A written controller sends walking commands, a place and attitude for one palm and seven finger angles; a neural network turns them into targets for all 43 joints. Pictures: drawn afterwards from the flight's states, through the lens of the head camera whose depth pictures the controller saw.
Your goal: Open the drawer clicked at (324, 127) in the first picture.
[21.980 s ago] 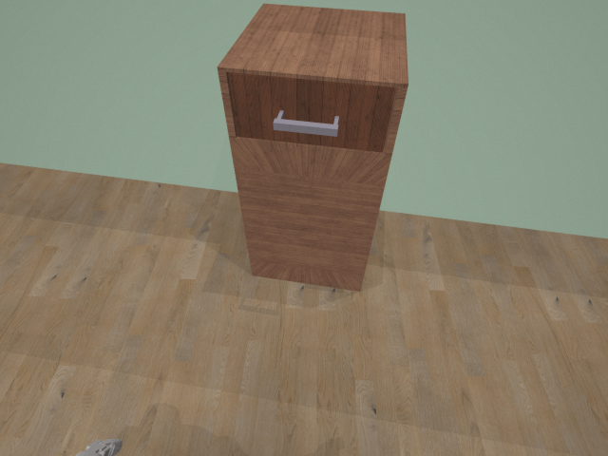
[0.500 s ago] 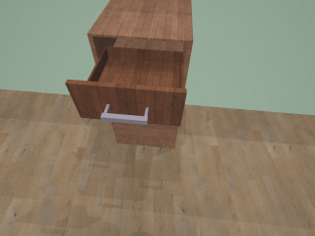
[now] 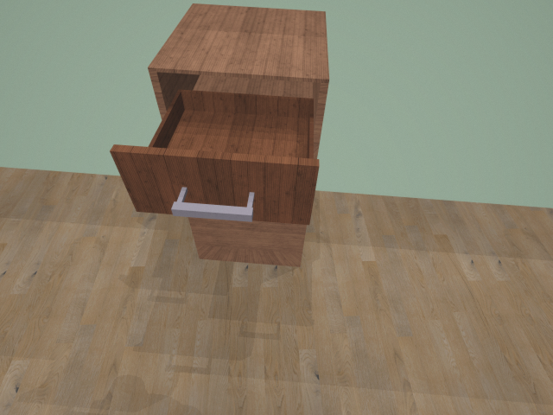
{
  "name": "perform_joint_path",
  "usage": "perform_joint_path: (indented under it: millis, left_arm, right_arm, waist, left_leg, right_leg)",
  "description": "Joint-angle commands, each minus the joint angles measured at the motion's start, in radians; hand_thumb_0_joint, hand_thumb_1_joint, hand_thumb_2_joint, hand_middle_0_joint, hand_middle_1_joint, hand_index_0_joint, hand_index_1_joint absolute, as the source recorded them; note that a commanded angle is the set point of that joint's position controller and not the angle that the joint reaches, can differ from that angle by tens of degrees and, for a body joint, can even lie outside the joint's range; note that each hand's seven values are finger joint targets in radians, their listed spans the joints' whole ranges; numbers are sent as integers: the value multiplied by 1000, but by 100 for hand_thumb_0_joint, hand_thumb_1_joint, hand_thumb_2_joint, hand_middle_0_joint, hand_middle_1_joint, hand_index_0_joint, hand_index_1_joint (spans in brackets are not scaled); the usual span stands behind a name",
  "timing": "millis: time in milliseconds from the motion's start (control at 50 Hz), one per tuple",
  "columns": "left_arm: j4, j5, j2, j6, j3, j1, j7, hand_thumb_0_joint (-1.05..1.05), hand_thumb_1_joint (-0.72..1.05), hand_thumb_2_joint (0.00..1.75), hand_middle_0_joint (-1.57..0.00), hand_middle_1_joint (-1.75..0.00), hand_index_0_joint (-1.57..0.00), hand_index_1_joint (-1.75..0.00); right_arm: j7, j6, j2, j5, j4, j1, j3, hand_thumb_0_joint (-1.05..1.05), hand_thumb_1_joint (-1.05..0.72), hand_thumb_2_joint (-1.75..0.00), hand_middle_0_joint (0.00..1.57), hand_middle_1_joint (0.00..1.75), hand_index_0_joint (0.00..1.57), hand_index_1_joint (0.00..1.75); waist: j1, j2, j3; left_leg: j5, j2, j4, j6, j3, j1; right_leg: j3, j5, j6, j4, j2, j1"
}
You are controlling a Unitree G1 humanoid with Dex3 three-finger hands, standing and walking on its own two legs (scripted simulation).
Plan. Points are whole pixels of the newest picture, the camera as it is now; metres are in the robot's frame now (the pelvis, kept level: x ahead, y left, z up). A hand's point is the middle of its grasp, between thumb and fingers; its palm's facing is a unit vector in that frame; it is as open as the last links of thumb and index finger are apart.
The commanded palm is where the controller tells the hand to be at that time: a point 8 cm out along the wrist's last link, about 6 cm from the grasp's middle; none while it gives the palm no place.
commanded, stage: look to check the result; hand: left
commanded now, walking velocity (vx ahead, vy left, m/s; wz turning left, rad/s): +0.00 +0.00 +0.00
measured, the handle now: (215, 203) +0.49 +0.15 -0.02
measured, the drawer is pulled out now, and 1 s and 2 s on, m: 0.30 0.30 0.30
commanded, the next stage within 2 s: stand and wait in 0.54 s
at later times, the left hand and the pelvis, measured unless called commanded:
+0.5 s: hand out of the picture -0.01 +0.15 -0.18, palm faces +0.06 -0.98 -0.17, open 7.4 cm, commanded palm none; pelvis +0.00 -0.01 +0.00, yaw +0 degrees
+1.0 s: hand out of the picture +0.00 +0.15 -0.18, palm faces +0.07 -0.98 -0.17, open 7.4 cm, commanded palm none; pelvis +0.01 -0.02 +0.00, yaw +0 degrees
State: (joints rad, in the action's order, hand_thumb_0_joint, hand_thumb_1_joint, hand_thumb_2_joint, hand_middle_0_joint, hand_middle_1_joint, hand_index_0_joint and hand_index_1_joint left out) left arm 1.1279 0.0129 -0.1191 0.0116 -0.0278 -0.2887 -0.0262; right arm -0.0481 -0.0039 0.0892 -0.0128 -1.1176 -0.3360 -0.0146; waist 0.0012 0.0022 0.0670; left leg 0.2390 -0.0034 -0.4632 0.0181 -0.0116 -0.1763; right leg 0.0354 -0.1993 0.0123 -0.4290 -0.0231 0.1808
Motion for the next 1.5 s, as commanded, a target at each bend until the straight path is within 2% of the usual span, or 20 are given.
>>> perform_joint_path:
  millis: [0, 60, 120, 220, 300, 360, 480, 500, 520, 600, 760, 800, 860, 1000, 1100, 1180, 1260, 1300, 1360, 1480]
  left_arm:
    - [-17, 0, -91, -9, -11, -92, -11, 0, 90, 90, -20, -30, -20, -30]
    - [-14, -1, -93, -7, -11, -84, -10, 0, 90, 90, -20, -30, -20, -30]
    - [-14, -1, -96, -7, -13, -79, -10, 0, 90, 90, -20, -30, -20, -30]
    - [-9, 0, -96, -7, -14, -79, -11, 0, 90, 90, -20, -30, -20, -30]
    - [-7, -1, -97, -10, -13, -83, -12, 0, 90, 90, -20, -30, -20, -30]
    - [-7, -2, -98, -9, -13, -72, -12, 0, 90, 90, -20, -30, -20, -30]
    - [-6, -1, -100, -10, -17, -65, -11, 0, 90, 90, -20, -30, -20, -30]
    - [-9, -1, -101, -12, -15, -70, -12, 0, 90, 90, -20, -30, -20, -30]
    - [-8, -2, -98, -11, -15, -66, -12, 0, 90, 90, -20, -30, -20, -30]
    - [-10, -1, -99, -11, -16, -64, -12, 0, 90, 90, -20, -30, -20, -30]
    - [-11, -3, -103, -12, -20, -48, -11, 0, 90, 90, -20, -30, -20, -30]
    - [-9, -2, -101, -13, -19, -54, -11, 0, 90, 90, -20, -30, -20, -30]
    - [-8, -3, -104, -12, -20, -47, -10, 0, 90, 90, -20, -30, -20, -30]
    - [-7, -3, -106, -13, -19, -49, -11, 0, 90, 90, -20, -30, -20, -30]
    - [-7, -3, -108, -15, -21, -45, -11, 0, 90, 90, -20, -30, -20, -30]
    - [-6, -5, -109, -15, -21, -38, -11, 0, 90, 90, -20, -30, -20, -30]
    - [-6, -5, -111, -15, -21, -36, -10, 0, 90, 90, -20, -30, -20, -30]
    - [-8, -3, -110, -16, -21, -38, -11, 0, 90, 90, -20, -30, -20, -30]
    - [-8, -5, -110, -16, -21, -37, -11, 0, 90, 90, -20, -30, -20, -30]
    - [-5, -5, -113, -16, -22, -33, -10, 0, 90, 90, -20, -30, -20, -30]
  right_arm:
    - [-2, 6, 79, 5, 20, -87, -12, 0, -90, -90, 20, 30, 20, 30]
    - [-2, 6, 80, 3, 17, -91, -11, 0, -90, -90, 20, 30, 20, 30]
    - [-2, 5, 84, 4, 16, -95, -11, 0, -90, -90, 20, 30, 20, 30]
    - [-2, 7, 84, 3, 14, -91, -12, 0, -90, -90, 20, 30, 20, 30]
    - [-3, 7, 89, 6, 15, -81, -14, 0, -90, -90, 20, 30, 20, 30]
    - [-2, 6, 85, 4, 10, -80, -12, 0, -90, -90, 20, 30, 20, 30]
    - [-2, 8, 87, 4, 12, -74, -13, 0, -90, -90, 20, 30, 20, 30]
    - [-2, 7, 92, 5, 14, -68, -14, 0, -90, -90, 20, 30, 20, 30]
    - [-2, 8, 87, 4, 10, -70, -14, 0, -90, -90, 20, 30, 20, 30]
    - [-1, 4, 89, 4, 12, -62, -16, 0, -90, -90, 20, 30, 20, 30]
    - [-4, 9, 89, 3, 7, -62, -14, 0, -90, -90, 20, 30, 20, 30]
    - [-5, 8, 92, 4, 9, -55, -15, 0, -90, -90, 20, 30, 20, 30]
    - [-5, 9, 90, 2, 6, -59, -12, 0, -90, -90, 20, 30, 20, 30]
    - [-4, 7, 96, 3, 8, -53, -14, 0, -90, -90, 20, 30, 20, 30]
    - [-5, 7, 96, 3, 4, -51, -15, 0, -90, -90, 20, 30, 20, 30]
    - [-5, 7, 96, 1, 2, -50, -14, 0, -90, -90, 20, 30, 20, 30]
    - [-5, 7, 96, 1, 1, -46, -15, 0, -90, -90, 20, 30, 20, 30]
    - [-5, 6, 99, 2, 3, -45, -16, 0, -90, -90, 20, 30, 20, 30]
    - [-6, 9, 100, 1, 1, -41, -14, 0, -90, -90, 20, 30, 20, 30]
    - [-7, 7, 103, 1, 1, -36, -14, 0, -90, -90, 20, 30, 20, 30]
  waist:
    - [-4, -7, 55]
    - [-1, -33, 59]
    - [2, -12, 60]
    - [1, -32, 46]
    - [-3, -4, 38]
    - [1, -26, 52]
    - [0, -15, 47]
    - [-1, 4, 44]
    - [0, -8, 39]
    - [-1, 7, 58]
    - [-1, -29, 33]
    - [-3, -7, 34]
    - [-2, -29, 32]
    - [-3, 0, 39]
    - [-1, 0, 33]
    - [0, -23, 30]
    - [-1, -15, 30]
    - [0, 9, 30]
    - [-1, -19, 20]
    - [-1, -6, 26]
  left_leg:
    - [-28, 80, 114, 21, 75, -47]
    - [-22, 78, 119, 19, 77, -56]
    - [-17, 82, 121, 20, 80, -58]
    - [-38, 84, 126, 20, 82, -46]
    - [-56, 83, 117, 18, 79, -25]
    - [-48, 80, 120, 15, 74, -41]
    - [-65, 83, 120, 13, 71, -34]
    - [-69, 86, 118, 13, 72, -21]
    - [-72, 85, 117, 14, 71, -26]
    - [-48, 82, 118, 11, 67, -25]
    - [-101, 86, 115, 8, 67, -25]
    - [-105, 88, 114, 9, 69, -12]
    - [-113, 87, 116, 7, 67, -19]
    - [-102, 88, 118, 6, 66, -6]
    - [-116, 89, 114, 3, 61, 0]
    - [-115, 87, 115, 2, 62, -6]
    - [-115, 89, 114, 1, 58, -2]
    - [-114, 91, 114, 1, 59, 5]
    - [-143, 92, 111, 0, 57, 4]
    - [-146, 92, 111, -1, 57, 7]
  right_leg:
    - [-51, -25, -51, 94, -53, 31]
    - [-50, -26, -51, 92, -57, 26]
    - [-46, -33, -49, 94, -54, 24]
    - [-44, -17, -49, 90, -56, 16]
    - [-50, -13, -51, 95, -56, 21]
    - [-51, -15, -51, 97, -59, 19]
    - [-52, -2, -50, 98, -60, 13]
    - [-52, -4, -49, 99, -55, 21]
    - [-50, -1, -49, 101, -61, 11]
    - [-56, -31, -51, 111, -56, 34]
    - [-49, 23, -53, 100, -61, -5]
    - [-49, 20, -53, 103, -59, 5]
    - [-48, 32, -53, 102, -62, -10]
    - [-52, 16, -54, 111, -59, 4]
    - [-50, 34, -55, 112, -60, -3]
    - [-54, 34, -57, 112, -63, -12]
    - [-53, 38, -56, 113, -63, -11]
    - [-54, 33, -56, 116, -58, -4]
    - [-51, 70, -57, 109, -64, -22]
    - [-48, 77, -56, 111, -67, -23]
